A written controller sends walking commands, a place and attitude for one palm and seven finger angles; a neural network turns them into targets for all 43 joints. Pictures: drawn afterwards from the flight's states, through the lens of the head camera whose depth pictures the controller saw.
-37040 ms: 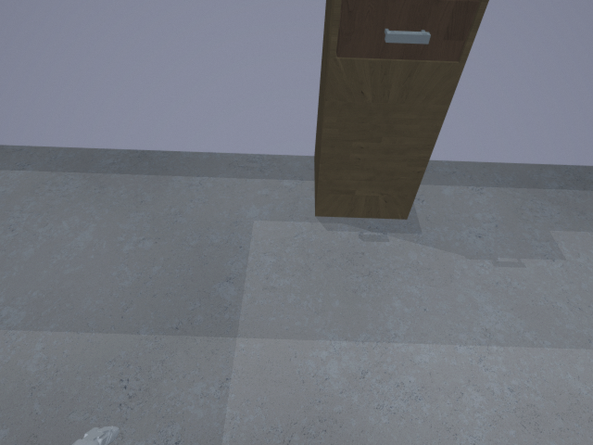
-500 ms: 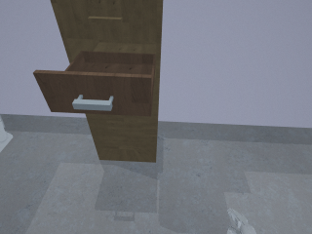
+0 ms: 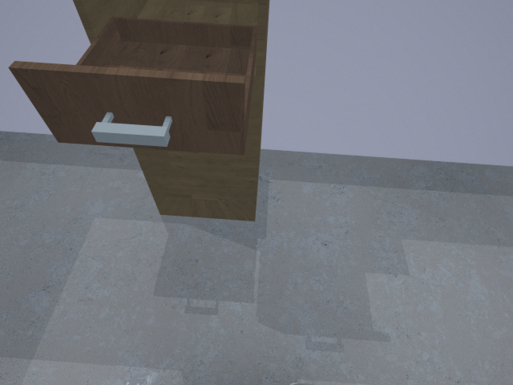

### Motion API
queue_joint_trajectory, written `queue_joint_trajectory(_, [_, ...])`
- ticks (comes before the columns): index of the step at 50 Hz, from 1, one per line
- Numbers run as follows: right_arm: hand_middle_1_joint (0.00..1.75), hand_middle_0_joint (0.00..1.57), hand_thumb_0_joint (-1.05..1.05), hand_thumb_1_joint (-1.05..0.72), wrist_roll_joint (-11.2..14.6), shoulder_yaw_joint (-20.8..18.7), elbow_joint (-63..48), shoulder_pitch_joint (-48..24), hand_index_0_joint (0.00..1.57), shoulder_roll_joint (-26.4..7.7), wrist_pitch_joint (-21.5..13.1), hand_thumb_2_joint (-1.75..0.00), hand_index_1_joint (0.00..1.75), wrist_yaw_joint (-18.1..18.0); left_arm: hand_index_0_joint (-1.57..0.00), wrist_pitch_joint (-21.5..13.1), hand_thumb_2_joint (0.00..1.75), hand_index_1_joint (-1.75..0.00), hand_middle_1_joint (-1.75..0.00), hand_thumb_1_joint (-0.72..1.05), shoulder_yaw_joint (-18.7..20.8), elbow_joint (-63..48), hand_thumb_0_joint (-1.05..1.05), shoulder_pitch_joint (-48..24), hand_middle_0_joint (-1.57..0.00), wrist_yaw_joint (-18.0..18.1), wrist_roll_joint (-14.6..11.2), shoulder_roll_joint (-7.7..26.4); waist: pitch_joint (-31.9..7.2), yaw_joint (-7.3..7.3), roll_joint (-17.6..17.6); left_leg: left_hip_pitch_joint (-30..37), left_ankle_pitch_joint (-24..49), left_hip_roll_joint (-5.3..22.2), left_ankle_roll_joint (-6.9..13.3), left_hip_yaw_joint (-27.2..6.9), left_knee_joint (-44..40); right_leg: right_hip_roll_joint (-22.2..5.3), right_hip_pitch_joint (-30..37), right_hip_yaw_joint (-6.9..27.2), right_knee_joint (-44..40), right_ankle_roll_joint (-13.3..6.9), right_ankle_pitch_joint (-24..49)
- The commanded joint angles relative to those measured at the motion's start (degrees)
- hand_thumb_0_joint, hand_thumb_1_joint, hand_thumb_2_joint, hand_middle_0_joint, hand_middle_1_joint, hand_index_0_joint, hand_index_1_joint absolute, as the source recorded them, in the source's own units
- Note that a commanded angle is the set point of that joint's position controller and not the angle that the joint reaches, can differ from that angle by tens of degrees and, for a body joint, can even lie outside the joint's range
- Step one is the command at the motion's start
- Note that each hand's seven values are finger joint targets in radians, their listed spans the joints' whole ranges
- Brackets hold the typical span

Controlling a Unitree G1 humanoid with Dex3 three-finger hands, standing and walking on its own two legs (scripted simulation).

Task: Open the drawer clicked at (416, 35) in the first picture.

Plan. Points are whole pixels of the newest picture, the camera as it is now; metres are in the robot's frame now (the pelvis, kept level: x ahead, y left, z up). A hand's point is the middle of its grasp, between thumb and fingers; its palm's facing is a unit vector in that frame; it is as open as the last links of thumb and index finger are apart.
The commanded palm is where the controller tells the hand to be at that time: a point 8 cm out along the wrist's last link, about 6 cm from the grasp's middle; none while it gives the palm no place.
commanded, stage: let the arm hang, fingers relaxed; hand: left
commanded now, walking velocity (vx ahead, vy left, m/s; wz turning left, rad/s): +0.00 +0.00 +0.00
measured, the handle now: (135, 126) +0.52 +0.24 +0.08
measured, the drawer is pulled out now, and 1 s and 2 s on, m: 0.30 0.30 0.30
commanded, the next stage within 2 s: look to check the result in 0.76 s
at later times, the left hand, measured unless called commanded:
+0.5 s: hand out of the picture +0.01 +0.19 -0.15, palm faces -0.01 -0.97 -0.24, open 7.4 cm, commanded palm none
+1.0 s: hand out of the picture +0.00 +0.17 -0.15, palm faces -0.01 -0.98 -0.21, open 7.4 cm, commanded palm none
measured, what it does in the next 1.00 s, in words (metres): stands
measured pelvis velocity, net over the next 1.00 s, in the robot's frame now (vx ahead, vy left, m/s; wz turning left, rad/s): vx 0.00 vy -0.01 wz -0.03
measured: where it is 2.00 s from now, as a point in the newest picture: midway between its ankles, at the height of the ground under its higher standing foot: outside the picture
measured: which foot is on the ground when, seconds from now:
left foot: down 0.00-1.00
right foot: down 0.00-1.00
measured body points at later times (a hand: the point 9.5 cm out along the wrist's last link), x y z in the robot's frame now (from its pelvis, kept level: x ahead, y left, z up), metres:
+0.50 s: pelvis +0.00 +0.00 +0.02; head +0.00 -0.02 +0.47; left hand +0.01 +0.24 -0.13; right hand -0.02 -0.21 -0.15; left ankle -0.01 +0.11 -0.72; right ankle +0.01 -0.09 -0.72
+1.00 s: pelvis +0.00 -0.01 +0.02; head +0.01 -0.02 +0.47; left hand +0.00 +0.22 -0.13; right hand -0.05 -0.22 -0.14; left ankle -0.01 +0.11 -0.72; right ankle +0.01 -0.09 -0.72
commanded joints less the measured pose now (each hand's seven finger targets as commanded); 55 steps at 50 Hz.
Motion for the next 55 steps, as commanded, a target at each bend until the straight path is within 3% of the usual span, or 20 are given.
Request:
queue_joint_trajectory(1, [0.30, 0.20, 0.00, -0.90, -0.3, -1.2, -1.2, 4.9, 0.20, -3.4, -2.1, -0.90, 0.30, -1.0, -0.20, -1.8, 0.90, -0.30, -0.30, 0.90, 3.5, 1.1, 0.00, 0.8, -0.20, 1.4, 0.6, 11.0, -12.9, -0.24, 5.2, 8.4, 22.1, 3.0, 1.0, -2.2, -12.5, -12.6, 10.3, 13.1, -8.7, -3.4, 34.1])
queue_joint_trajectory(2, [0.30, 0.20, 0.00, -0.90, -0.5, -1.1, -0.2, 4.8, 0.20, -4.5, -2.4, -0.90, 0.30, -1.3, -0.20, -1.5, 0.90, -0.30, -0.30, 0.90, 3.0, 2.2, 0.00, 1.7, -0.20, 1.3, 0.1, 9.4, -13.7, 0.72, 9.9, 11.7, 30.7, 6.5, 2.3, -5.1, -13.1, -8.6, 8.0, 9.6, -8.1, -1.2, 25.2])
queue_joint_trajectory(3, [0.30, 0.20, 0.00, -0.90, -0.5, -1.0, 0.2, 4.3, 0.20, -5.2, -2.2, -0.90, 0.30, -1.4, -0.20, -1.1, 0.90, -0.30, -0.30, 0.90, 2.5, 3.5, 0.00, 1.0, -0.20, 1.4, 0.3, 8.3, -11.9, 1.06, 11.0, 10.6, 32.8, 9.0, 4.1, -8.0, -14.6, -5.9, 6.7, 6.9, -9.0, 0.2, 16.1])
queue_joint_trajectory(4, [0.30, 0.20, 0.00, -0.90, -0.4, -0.9, 1.1, 3.1, 0.20, -5.0, -1.9, -0.90, 0.30, -1.5, -0.20, -0.7, 0.90, -0.30, -0.30, 0.90, 2.1, 5.2, 0.00, -0.1, -0.20, 1.3, 0.2, 8.4, -8.3, 1.12, 13.2, 7.4, 29.2, 9.2, 4.8, -7.9, -17.7, -5.1, 7.2, 5.3, -10.3, 1.0, 10.4])
queue_joint_trajectory(5, [0.30, 0.20, 0.00, -0.90, -0.3, -0.6, 1.6, 2.1, 0.20, -4.7, -1.7, -0.90, 0.30, -1.7, -0.20, -0.4, 0.90, -0.30, -0.30, 0.90, 1.9, 6.8, 0.00, -0.2, -0.20, 0.9, 0.1, 8.6, -5.0, 1.72, 12.5, 4.6, 24.2, 8.6, 4.5, -7.4, -19.4, -5.1, 8.0, 5.5, -11.8, 1.1, 9.0])
queue_joint_trajectory(8, [0.30, 0.20, 0.00, -0.90, -0.2, -0.5, 3.3, 3.8, 0.20, -3.8, -1.6, -0.90, 0.30, -1.8, -0.20, -0.7, 0.90, -0.30, -0.30, 0.90, 1.5, 11.0, 0.00, 1.1, -0.20, 0.7, 0.2, 9.2, -2.9, 1.91, 5.5, 3.7, 16.6, 6.0, 2.8, -4.9, -20.0, -6.6, 9.6, 8.1, -16.0, 0.0, 11.7])
queue_joint_trajectory(10, [0.30, 0.20, 0.00, -0.90, -0.1, -0.4, 4.8, 5.3, 0.20, -3.6, -1.6, -0.90, 0.30, -1.7, -0.20, -0.9, 0.90, -0.30, -0.30, 0.90, 1.1, 12.9, 0.00, 1.0, -0.20, 0.7, 0.1, 9.4, -3.1, 1.28, 3.5, 5.1, 13.7, 5.2, 2.3, -3.9, -20.5, -7.4, 9.1, 9.0, -18.0, 0.0, 9.6])
queue_joint_trajectory(12, [0.30, 0.20, 0.00, -0.90, -0.2, -0.4, 5.9, 5.9, 0.20, -3.7, -1.5, -0.90, 0.30, -1.6, -0.20, -1.0, 0.90, -0.30, -0.30, 0.90, 0.9, 14.4, 0.00, 1.0, -0.20, 0.7, 0.1, 9.2, -2.5, 1.10, 0.7, 6.1, 12.6, 4.8, 2.2, -3.7, -21.0, -7.4, 8.0, 9.7, -19.3, 0.1, 6.9])
queue_joint_trajectory(17, [0.30, 0.20, 0.00, -0.90, 0.1, -0.3, 8.3, 6.5, 0.20, -3.6, -1.9, -0.90, 0.30, -1.6, -0.20, -1.5, 0.90, -0.30, -0.30, 0.90, 0.6, 17.0, 0.00, 1.7, -0.20, 1.1, 0.0, 9.1, -2.8, 0.97, -2.3, 8.3, 15.5, 5.0, 2.2, -3.0, -21.6, -7.6, 8.0, 9.7, -19.4, 0.4, 10.0])
queue_joint_trajectory(20, [0.30, 0.20, 0.00, -0.90, 0.0, 0.0, 9.7, 6.9, 0.20, -2.9, -1.8, -0.90, 0.30, -1.6, -0.20, -1.4, 0.90, -0.30, -0.30, 0.90, 0.5, 18.1, 0.00, 2.0, -0.20, 1.3, 0.1, 8.8, -0.6, 1.05, -1.1, 7.7, 14.4, 4.9, 2.1, -2.8, -22.3, -7.4, 6.8, 9.8, -19.8, 0.5, 8.1])
queue_joint_trajectory(22, [0.30, 0.20, 0.00, -0.90, 0.0, 0.1, 10.2, 7.0, 0.20, -2.7, -2.0, -0.90, 0.30, -1.7, -0.20, -1.5, 0.90, -0.30, -0.30, 0.90, 0.6, 18.5, 0.00, 2.4, -0.20, 1.3, 0.1, 8.5, -0.5, 1.15, -2.1, 7.9, 15.8, 4.9, 2.1, -2.8, -22.5, -7.5, 6.9, 9.6, -19.5, 0.5, 9.3])
queue_joint_trajectory(37, [0.30, 0.20, 0.00, -0.90, -0.2, 0.0, 12.1, 8.5, 0.20, -1.0, -2.1, -0.90, 0.30, -2.0, -0.20, -1.7, 0.90, -0.30, -0.30, 0.90, 0.9, 20.3, 0.00, 3.7, -0.20, 1.4, 0.1, 7.6, 0.2, 1.32, 2.9, 7.2, 13.3, 4.8, 1.7, -2.3, -22.9, -7.5, 6.6, 10.2, -20.2, 0.1, 6.5])
queue_joint_trajectory(42, [0.30, 0.20, 0.00, -0.90, -0.1, -0.2, 12.0, 8.9, 0.20, -1.4, -2.1, -0.90, 0.30, -2.1, -0.20, -1.8, 0.90, -0.30, -0.30, 0.90, 1.1, 20.5, 0.00, 3.5, -0.20, 1.5, 0.1, 7.7, -0.6, 1.17, 0.8, 7.6, 13.9, 4.7, 1.7, -2.2, -22.4, -7.6, 7.2, 10.3, -20.5, 0.1, 6.7])
queue_joint_trajectory(48, [0.30, 0.20, 0.00, -0.90, 0.0, -0.4, 11.9, 8.9, 0.20, -1.8, -2.2, -0.90, 0.30, -2.1, -0.20, -2.0, 0.90, -0.30, -0.30, 0.90, 1.2, 20.5, 0.00, 3.3, -0.20, 1.6, 0.1, 8.1, -0.8, 1.13, 1.4, 8.0, 16.0, 5.2, 1.8, -2.5, -22.4, -7.5, 7.7, 9.9, -19.7, -0.2, 10.1])
queue_joint_trajectory(55, [0.30, 0.20, 0.00, -0.90, -0.2, -0.6, 11.8, 7.7, 0.20, -2.7, -2.0, -0.90, 0.30, -2.0, -0.20, -2.0, 0.90, -0.30, -0.30, 0.90, 1.3, 20.4, 0.00, 2.6, -0.20, 1.5, 0.1, 8.8, 0.4, 1.08, 1.1, 8.2, 14.8, 5.0, 1.8, -2.4, -22.5, -7.7, 6.4, 10.3, -20.4, -0.1, 7.9])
